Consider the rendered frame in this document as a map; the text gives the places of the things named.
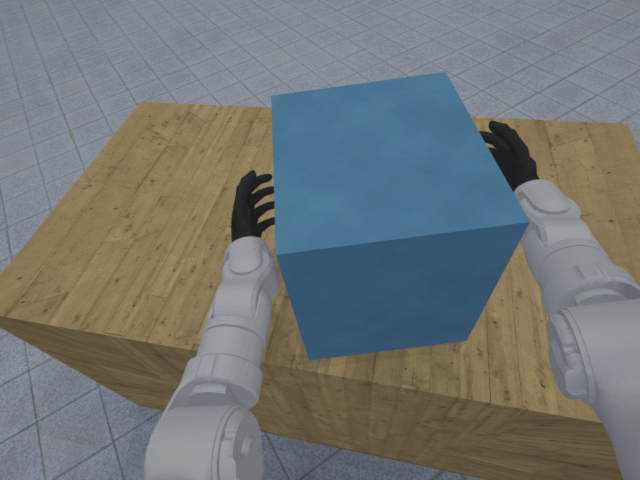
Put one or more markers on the robot right hand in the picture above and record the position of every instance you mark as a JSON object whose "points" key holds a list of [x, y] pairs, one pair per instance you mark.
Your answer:
{"points": [[511, 154]]}

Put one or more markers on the robot left upper arm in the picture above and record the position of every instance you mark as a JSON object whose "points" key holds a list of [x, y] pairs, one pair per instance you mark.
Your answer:
{"points": [[217, 442]]}

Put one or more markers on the right robot forearm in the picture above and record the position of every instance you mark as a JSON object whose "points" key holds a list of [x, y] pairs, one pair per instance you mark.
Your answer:
{"points": [[567, 262]]}

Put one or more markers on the left robot forearm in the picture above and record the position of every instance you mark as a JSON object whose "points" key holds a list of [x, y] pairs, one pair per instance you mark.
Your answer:
{"points": [[226, 369]]}

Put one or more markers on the carton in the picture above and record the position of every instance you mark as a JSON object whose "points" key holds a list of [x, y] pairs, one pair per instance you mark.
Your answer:
{"points": [[393, 221]]}

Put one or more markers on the robot left hand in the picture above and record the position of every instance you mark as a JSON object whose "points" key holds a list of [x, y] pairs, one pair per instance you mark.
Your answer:
{"points": [[244, 215]]}

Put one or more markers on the pedestal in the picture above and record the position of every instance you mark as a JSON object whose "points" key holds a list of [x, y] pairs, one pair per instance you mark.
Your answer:
{"points": [[118, 281]]}

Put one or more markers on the robot right upper arm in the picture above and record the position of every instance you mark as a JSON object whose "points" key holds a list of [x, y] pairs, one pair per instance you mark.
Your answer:
{"points": [[594, 355]]}

